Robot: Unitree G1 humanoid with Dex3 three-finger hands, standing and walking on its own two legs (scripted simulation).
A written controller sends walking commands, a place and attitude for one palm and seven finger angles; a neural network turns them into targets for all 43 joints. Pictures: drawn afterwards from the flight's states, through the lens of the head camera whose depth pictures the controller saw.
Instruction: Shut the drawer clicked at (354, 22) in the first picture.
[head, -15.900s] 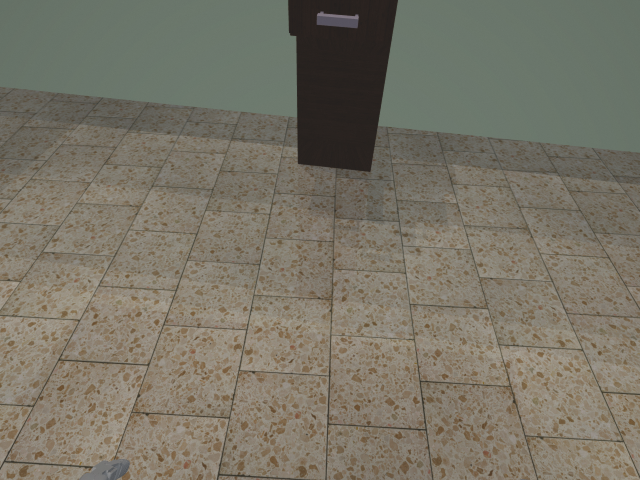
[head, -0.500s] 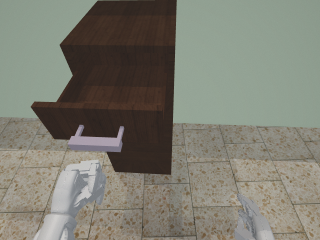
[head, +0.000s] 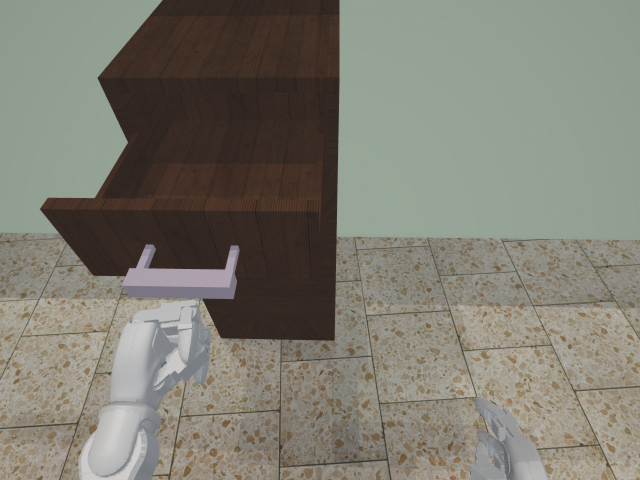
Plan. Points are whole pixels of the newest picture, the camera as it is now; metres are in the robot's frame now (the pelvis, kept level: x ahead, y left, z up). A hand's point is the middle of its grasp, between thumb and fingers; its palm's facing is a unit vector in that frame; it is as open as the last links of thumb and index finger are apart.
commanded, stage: bring the fist close to the handle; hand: left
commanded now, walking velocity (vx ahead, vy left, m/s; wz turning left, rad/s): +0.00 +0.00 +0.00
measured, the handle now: (186, 268) +0.36 +0.19 +0.08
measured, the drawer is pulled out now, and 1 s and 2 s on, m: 0.27 0.21 0.09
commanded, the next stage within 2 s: push the drawer shut in 0.14 s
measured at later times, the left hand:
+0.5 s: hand (206, 336) +0.27 +0.14 +0.07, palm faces +0.01 -1.00 -0.04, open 3.3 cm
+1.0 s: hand (215, 289) +0.33 +0.15 +0.07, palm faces +0.01 -1.00 -0.04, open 3.3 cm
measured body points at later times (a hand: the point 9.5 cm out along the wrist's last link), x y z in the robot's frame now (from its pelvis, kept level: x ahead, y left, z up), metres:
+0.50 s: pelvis +0.00 -0.01 +0.00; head +0.03 -0.02 +0.45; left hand +0.26 +0.20 +0.07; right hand +0.17 -0.25 -0.09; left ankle +0.00 +0.11 -0.71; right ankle -0.01 -0.10 -0.71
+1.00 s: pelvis -0.01 +0.00 +0.00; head +0.03 -0.02 +0.45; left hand +0.32 +0.20 +0.08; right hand +0.13 -0.25 -0.10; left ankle +0.00 +0.11 -0.71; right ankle -0.01 -0.10 -0.71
